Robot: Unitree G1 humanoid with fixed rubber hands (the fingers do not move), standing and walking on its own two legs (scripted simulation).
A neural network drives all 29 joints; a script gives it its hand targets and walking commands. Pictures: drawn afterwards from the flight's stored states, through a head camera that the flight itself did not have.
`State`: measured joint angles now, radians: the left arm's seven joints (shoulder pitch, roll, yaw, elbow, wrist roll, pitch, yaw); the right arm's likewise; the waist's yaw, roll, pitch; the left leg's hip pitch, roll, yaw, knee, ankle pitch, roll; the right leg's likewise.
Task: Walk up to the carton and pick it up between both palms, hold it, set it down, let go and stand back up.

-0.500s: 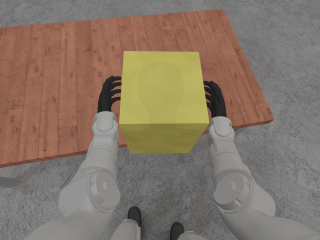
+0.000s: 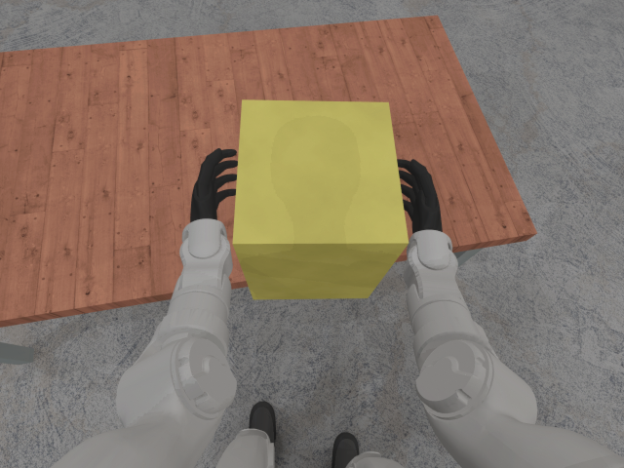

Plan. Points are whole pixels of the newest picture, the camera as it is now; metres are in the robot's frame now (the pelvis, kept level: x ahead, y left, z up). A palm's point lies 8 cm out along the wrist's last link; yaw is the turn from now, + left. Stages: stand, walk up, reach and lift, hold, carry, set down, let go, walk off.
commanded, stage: reach and lift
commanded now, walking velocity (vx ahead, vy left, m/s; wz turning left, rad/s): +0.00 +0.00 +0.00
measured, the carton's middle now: (313, 212) +0.46 +0.03 -0.08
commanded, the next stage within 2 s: none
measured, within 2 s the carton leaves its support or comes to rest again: leaves its support in 0.94 s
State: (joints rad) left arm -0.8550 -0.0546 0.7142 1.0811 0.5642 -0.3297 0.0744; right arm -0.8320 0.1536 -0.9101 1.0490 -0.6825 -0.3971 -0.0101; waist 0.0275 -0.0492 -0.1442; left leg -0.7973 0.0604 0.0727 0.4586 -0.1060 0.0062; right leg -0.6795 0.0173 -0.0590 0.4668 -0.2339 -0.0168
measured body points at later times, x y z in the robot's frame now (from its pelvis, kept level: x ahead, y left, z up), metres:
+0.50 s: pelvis +0.00 +0.00 +0.00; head +0.15 +0.02 +0.43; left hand +0.43 +0.18 -0.02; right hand +0.43 -0.12 -0.02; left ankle +0.04 +0.12 -0.73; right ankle -0.03 -0.11 -0.73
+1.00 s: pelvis +0.00 +0.00 +0.00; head +0.12 +0.01 +0.44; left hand +0.41 +0.18 -0.01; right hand +0.42 -0.12 -0.01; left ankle +0.04 +0.12 -0.73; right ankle -0.03 -0.11 -0.73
